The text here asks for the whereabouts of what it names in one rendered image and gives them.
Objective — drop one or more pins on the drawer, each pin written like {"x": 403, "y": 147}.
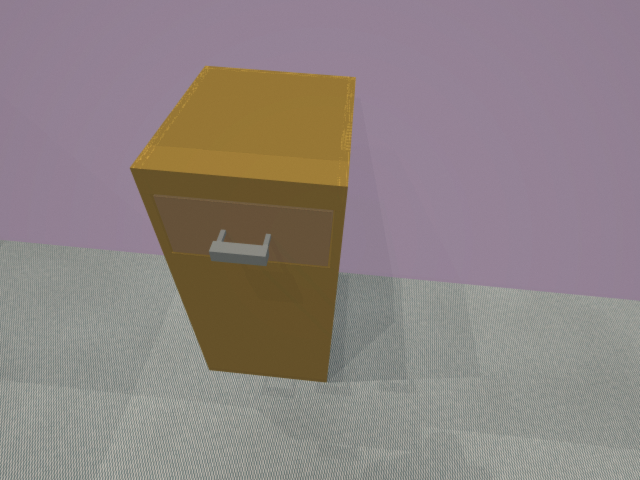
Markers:
{"x": 298, "y": 235}

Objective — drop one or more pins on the handle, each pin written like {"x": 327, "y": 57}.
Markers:
{"x": 239, "y": 253}

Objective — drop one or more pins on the cabinet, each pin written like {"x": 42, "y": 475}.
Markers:
{"x": 267, "y": 137}

